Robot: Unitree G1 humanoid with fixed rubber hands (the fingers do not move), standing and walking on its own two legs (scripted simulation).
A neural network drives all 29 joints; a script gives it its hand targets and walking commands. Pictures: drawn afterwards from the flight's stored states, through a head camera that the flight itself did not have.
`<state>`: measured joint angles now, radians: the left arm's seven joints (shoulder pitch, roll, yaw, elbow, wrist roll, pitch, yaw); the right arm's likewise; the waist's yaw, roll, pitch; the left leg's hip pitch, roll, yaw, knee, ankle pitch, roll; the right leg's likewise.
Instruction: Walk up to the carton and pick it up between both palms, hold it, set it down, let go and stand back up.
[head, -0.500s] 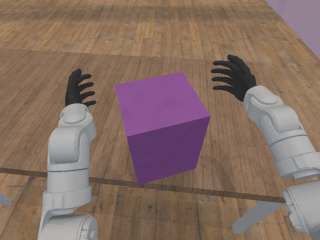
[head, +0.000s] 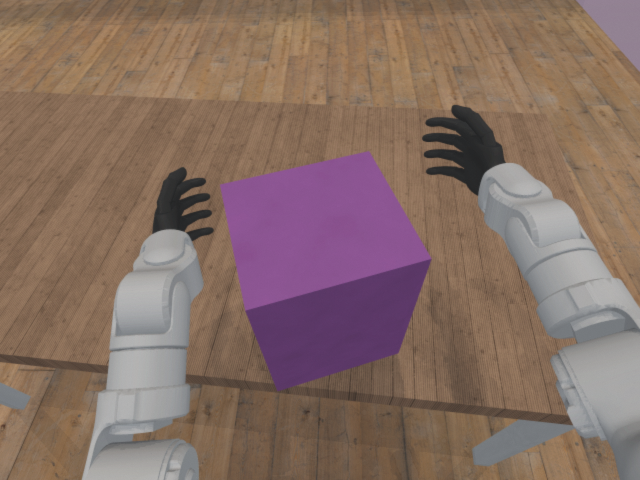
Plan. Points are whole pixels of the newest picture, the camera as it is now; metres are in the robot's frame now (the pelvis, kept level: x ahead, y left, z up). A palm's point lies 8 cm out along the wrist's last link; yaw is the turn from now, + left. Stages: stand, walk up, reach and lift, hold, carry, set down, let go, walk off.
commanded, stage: reach and lift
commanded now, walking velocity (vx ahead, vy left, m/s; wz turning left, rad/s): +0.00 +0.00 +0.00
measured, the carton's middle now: (320, 279) +0.37 +0.04 +0.01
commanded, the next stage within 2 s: none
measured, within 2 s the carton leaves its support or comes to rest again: leaves its support in 1.90 s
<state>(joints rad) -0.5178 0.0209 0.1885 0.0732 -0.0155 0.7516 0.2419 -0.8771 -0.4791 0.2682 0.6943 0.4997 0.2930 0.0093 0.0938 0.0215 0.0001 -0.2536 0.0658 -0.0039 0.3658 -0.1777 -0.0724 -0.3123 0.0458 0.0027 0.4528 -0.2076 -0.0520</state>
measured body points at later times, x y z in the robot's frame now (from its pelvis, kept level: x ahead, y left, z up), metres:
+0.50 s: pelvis -0.04 +0.00 +0.00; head +0.00 -0.01 +0.44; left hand +0.33 +0.21 +0.06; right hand +0.41 -0.13 +0.08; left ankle -0.01 +0.17 -0.74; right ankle +0.00 -0.08 -0.74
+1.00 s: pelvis +0.02 -0.01 +0.00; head +0.08 -0.03 +0.45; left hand +0.37 +0.18 +0.04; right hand +0.47 -0.12 +0.07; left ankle -0.01 +0.17 -0.73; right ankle +0.00 -0.08 -0.74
